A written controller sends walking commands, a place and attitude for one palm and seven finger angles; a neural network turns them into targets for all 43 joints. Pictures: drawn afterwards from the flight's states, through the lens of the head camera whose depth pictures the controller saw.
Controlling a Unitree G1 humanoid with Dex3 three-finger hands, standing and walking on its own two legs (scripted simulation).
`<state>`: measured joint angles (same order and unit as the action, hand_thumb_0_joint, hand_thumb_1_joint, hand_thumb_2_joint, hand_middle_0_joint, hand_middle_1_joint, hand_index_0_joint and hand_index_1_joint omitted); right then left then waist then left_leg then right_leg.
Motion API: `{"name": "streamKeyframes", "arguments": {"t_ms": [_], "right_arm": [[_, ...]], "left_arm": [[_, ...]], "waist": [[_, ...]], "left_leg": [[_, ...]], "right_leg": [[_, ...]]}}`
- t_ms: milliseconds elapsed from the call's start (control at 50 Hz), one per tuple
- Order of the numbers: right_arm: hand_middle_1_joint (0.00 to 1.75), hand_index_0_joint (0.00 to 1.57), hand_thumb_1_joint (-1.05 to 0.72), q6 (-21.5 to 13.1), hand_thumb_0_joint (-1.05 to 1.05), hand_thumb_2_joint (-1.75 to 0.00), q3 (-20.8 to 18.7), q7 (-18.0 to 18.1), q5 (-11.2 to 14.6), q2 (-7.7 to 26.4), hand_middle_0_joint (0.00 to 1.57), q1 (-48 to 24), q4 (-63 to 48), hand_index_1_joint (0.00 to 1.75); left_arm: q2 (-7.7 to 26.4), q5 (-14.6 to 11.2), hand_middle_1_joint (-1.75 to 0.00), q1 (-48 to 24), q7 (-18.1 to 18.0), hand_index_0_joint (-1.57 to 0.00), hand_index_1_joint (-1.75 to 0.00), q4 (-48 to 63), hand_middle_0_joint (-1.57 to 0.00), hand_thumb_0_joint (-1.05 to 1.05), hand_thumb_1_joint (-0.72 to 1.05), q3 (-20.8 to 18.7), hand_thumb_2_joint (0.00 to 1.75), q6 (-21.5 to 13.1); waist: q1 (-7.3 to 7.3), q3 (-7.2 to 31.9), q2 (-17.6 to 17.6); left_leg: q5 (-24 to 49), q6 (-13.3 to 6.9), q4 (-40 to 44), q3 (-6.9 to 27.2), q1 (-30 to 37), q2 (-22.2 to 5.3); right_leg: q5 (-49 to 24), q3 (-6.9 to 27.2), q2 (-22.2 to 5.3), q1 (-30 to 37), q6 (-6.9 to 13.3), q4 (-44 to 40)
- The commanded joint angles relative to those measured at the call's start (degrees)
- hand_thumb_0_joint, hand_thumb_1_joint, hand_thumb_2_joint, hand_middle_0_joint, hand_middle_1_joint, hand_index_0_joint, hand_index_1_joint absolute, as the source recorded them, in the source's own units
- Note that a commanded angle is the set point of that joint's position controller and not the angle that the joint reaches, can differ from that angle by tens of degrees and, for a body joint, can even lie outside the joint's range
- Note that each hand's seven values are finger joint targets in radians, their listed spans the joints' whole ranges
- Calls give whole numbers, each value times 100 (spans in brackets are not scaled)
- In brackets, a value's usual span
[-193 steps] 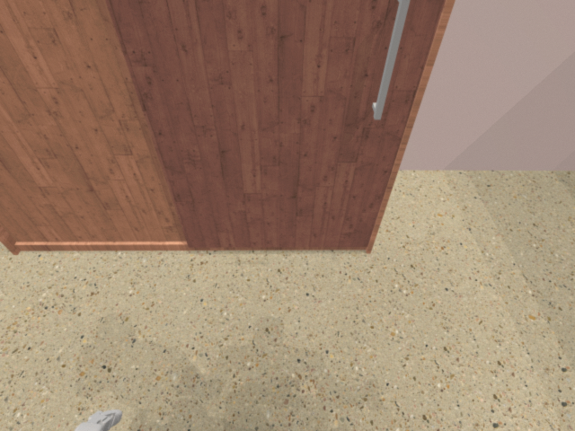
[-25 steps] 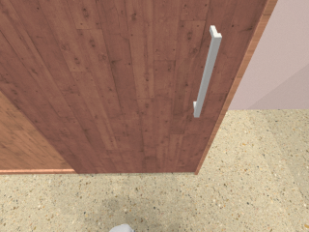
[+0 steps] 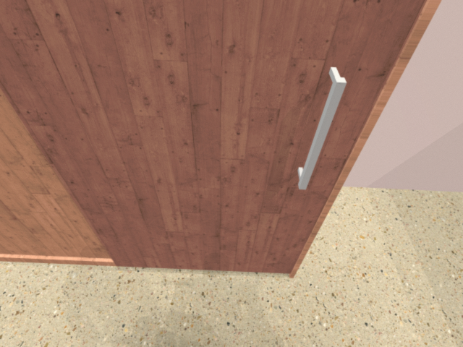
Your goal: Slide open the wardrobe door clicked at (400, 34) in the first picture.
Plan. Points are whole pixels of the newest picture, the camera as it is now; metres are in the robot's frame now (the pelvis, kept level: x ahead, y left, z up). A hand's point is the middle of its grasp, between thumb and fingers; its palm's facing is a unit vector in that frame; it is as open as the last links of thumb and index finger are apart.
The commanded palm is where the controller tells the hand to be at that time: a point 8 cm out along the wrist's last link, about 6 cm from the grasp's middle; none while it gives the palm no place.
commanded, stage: come to a stop and stand still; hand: right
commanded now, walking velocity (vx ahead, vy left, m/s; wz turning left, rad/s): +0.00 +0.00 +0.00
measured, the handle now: (316, 137) +0.52 -0.14 +0.09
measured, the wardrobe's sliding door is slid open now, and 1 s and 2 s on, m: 0.00 0.00 0.00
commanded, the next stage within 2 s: look again from close up in 0.96 s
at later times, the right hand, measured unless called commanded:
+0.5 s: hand out of the picture -0.03 -0.14 -0.18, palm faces +0.03 +0.99 -0.16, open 7.3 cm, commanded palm none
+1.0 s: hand out of the picture +0.02 -0.22 -0.18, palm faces +0.01 +0.97 -0.22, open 7.3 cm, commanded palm none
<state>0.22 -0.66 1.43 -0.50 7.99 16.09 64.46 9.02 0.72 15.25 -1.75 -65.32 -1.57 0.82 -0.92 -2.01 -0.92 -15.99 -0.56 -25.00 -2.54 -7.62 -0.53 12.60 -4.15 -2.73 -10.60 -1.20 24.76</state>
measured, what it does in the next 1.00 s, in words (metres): stands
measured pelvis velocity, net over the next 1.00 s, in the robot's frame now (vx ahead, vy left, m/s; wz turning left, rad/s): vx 0.00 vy -0.03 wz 0.01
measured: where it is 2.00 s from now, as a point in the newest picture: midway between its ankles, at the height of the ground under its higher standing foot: outside the picture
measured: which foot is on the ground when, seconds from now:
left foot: down 0.00-1.00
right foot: down 0.00-1.00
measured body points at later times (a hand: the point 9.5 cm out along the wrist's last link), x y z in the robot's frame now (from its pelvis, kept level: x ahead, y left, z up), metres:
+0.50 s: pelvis -0.01 +0.01 +0.00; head +0.01 +0.01 +0.44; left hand -0.02 +0.22 -0.17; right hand -0.03 -0.19 -0.16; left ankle -0.03 +0.11 -0.74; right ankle +0.00 -0.12 -0.74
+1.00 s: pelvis +0.00 -0.03 +0.00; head +0.00 -0.03 +0.45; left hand +0.02 +0.20 -0.16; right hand +0.02 -0.27 -0.16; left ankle -0.03 +0.11 -0.74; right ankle +0.00 -0.12 -0.74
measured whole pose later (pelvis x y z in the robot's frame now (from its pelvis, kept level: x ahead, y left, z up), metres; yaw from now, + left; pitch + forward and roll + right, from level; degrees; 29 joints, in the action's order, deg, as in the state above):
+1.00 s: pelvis +0.00 -0.03 +0.00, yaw +1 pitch -1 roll +0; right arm -0.2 0.2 1.7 -0.8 10.9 15.4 60.5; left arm 10.3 1.0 14.7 -1.1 -61.0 0.6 -1.1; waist 0.4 -1.5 0.0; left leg -16.8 1.7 -27.5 -1.2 -9.6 -2.6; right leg 15.1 -3.4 0.7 -11.5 1.8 27.6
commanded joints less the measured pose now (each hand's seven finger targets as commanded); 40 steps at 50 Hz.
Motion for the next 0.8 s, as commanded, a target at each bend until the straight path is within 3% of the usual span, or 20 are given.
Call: {"name": "streamKeyframes", "arguments": {"t_ms": [0, 80, 360, 380, 400, 420, 440, 460, 500, 520, 540, 600, 700, 780], "right_arm": [[30, 20, -90, -90, 0, -90, -64, 68, 17, 601, 20, 245, -123, 30], [30, 20, -90, -88, 0, -90, -63, 81, 18, 554, 20, 336, -71, 30], [30, 20, -90, -125, 0, -90, -80, 102, 9, 380, 20, 569, -57, 30], [30, 20, -90, -292, 0, -90, -53, 302, -90, 583, 20, 1033, 75, 30], [30, 20, -90, -367, 0, -90, -75, 259, -89, 807, 20, 756, -221, 30], [30, 20, -90, -444, 0, -90, -112, 228, -97, 832, 20, 504, -334, 30], [30, 20, -90, -447, 0, -90, -103, 207, -84, 802, 20, 393, -429, 30], [30, 20, -90, -428, 0, -90, -88, 194, -62, 697, 20, 315, -451, 30], [30, 20, -90, -351, 0, -90, -51, 169, -24, 505, 20, 367, -496, 30], [30, 20, -90, -299, 0, -90, -25, 158, -45, 470, 20, 395, -479, 30], [30, 20, -90, -260, 0, -90, -34, 148, -48, 503, 20, 444, -477, 30], [30, 20, -90, -175, 0, -90, -7, 118, -35, 507, 20, 454, -486, 30], [30, 20, -90, -135, 0, -90, -7, 90, -39, 650, 20, 372, -579, 30], [30, 20, -90, -139, 0, -90, -15, 80, -32, 770, 20, 322, -614, 30]], "left_arm": [[350, -8, -30, 281, -16, -20, -30, 38, -20, 0, 90, -2, 90, -97], [279, 3, -30, 400, -19, -20, -30, -33, -20, 0, 90, 19, 90, -76], [167, -3, -30, 601, -52, -20, -30, -60, -20, 0, 90, 24, 90, -114], [347, -34, -30, -192, 25, -20, -30, 395, -20, 0, 90, 40, 90, -227], [36, -19, -30, 244, 57, -20, -30, 610, -20, 0, 90, 46, 90, -151], [-14, 1, -30, 362, 97, -20, -30, 604, -20, 0, 90, 77, 90, -166], [51, -6, -30, 514, 86, -20, -30, 635, -20, 0, 90, 59, 90, -189], [109, -3, -30, 602, 76, -20, -30, 621, -20, 0, 90, 67, 90, -216], [281, 15, -30, 691, 41, -20, -30, 634, -20, 0, 90, 76, 90, -275], [309, 25, -30, 601, 33, -20, -30, 627, -20, 0, 90, 91, 90, -302], [340, 21, -30, 538, 22, -20, -30, 671, -20, 0, 90, 102, 90, -307], [510, 11, -30, 414, 1, -20, -30, 767, -20, 0, 90, 102, 90, -274], [661, 26, -30, 309, 19, -20, -30, 797, -20, 0, 90, 92, 90, -274], [750, 24, -30, 241, 21, -20, -30, 774, -20, 0, 90, 95, 90, -299]], "waist": [[30, -383, 345], [34, -493, 245], [67, -382, 180], [392, -539, 328], [-35, 13, 417], [-43, 413, 355], [-112, 500, 539], [-154, 439, 494], [-81, 82, 171], [8, -94, -397], [55, -141, -475], [98, -381, 27], [124, -327, 54], [138, -112, 44]], "left_leg": [[528, -82, 844, 547, -587, -607], [91, -109, 1005, 627, -660, -595], [431, -125, 907, 542, -597, -545], [3357, 180, 742, 1139, -558, -1025], [2982, -137, 658, 1180, -248, -1293], [2995, -446, 538, 1078, -93, -1353], [2399, -534, 390, 912, -229, -1148], [1956, -505, 289, 786, -389, -985], [1062, -324, 97, 582, -676, -573], [855, -258, -7, 481, -628, -481], [740, -220, -70, 444, -508, -406], [223, -163, 26, 429, -554, -365], [239, -111, 51, 385, -487, -403], [537, -84, 48, 385, -354, -463]], "right_leg": [[-487, 329, -357, 163, 81, -416], [-304, 297, -312, 69, 60, -424], [-540, 317, -342, 111, 61, -359], [-24, 123, -269, -642, -86, 1055], [872, 342, -107, -701, 61, 1202], [791, 298, -115, -556, 61, 1171], [570, 274, -58, -309, 87, 928], [193, 291, -28, -113, 92, 588], [-511, 545, -276, -173, 212, 208], [-799, 642, -333, -329, 251, 144], [-945, 747, -360, -461, 295, 65], [-279, 820, -353, -651, 346, -183], [-128, 844, -340, -573, 371, -376], [-558, 781, -329, -357, 375, -327]]}}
